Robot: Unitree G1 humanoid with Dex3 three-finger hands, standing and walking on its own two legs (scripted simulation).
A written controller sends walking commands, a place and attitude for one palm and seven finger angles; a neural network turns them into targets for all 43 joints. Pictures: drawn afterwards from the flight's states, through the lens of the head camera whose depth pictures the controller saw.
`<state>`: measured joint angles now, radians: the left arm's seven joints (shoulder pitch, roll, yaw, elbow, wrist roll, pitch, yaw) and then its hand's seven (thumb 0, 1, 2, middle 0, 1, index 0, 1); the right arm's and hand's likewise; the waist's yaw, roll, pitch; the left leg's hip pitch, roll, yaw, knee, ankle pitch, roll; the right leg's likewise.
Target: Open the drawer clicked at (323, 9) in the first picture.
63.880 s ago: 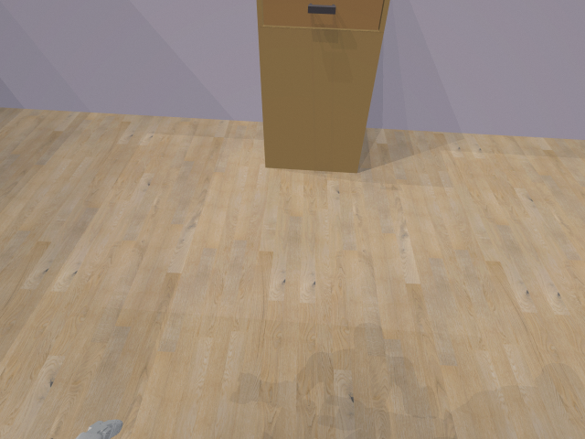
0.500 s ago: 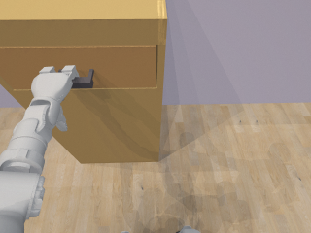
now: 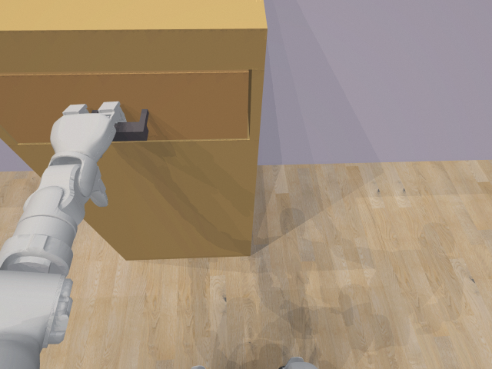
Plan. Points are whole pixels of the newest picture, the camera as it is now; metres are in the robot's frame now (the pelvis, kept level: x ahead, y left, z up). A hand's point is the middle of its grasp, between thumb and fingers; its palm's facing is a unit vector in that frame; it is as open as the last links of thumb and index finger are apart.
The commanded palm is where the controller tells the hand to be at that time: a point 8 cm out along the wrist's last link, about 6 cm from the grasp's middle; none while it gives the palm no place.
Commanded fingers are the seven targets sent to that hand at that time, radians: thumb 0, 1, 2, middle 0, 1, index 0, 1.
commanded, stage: close the thumb around the handle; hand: left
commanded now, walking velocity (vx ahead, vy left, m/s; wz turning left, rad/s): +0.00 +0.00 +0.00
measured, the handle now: (117, 123) +0.51 +0.22 +0.07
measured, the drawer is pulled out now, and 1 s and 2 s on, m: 0.00 0.00 0.10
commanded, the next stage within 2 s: pull the drawer open in 0.68 s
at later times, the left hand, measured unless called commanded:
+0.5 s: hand (98, 157) +0.45 +0.25 +0.05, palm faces -0.04 -0.01 -1.00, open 7.3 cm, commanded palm +0.43 +0.25 +0.10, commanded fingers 0.00 0.90 0.90 -0.40 -1.35 -0.40 -1.35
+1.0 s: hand (98, 159) +0.45 +0.25 +0.05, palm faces -0.04 -0.01 -1.00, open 6.0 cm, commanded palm +0.41 +0.24 +0.10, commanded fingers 0.00 0.90 0.90 -0.40 -1.35 -0.40 -1.35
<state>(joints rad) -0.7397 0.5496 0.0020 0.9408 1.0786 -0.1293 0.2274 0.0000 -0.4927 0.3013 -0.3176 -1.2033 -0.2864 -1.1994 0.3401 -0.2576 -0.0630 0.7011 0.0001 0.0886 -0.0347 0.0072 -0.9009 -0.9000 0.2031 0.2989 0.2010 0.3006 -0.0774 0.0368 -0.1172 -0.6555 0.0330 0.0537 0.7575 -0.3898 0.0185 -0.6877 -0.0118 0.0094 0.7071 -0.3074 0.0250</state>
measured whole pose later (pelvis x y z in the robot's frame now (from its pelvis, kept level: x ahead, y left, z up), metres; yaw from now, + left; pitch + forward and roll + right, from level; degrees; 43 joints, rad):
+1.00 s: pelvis +0.01 -0.01 +0.00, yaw +0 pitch +15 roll -1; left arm -0.62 0.53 0.01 0.83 1.06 -0.08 0.22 0.00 0.72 0.79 -0.34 -1.33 -0.32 -1.35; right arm 0.32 -0.26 -0.07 0.69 0.00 0.11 -0.03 0.01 -0.90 -0.90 0.20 0.30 0.20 0.30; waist -0.06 0.05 -0.12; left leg -0.59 0.04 0.06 0.72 -0.39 0.01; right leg -0.64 0.00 0.01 0.68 -0.31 0.02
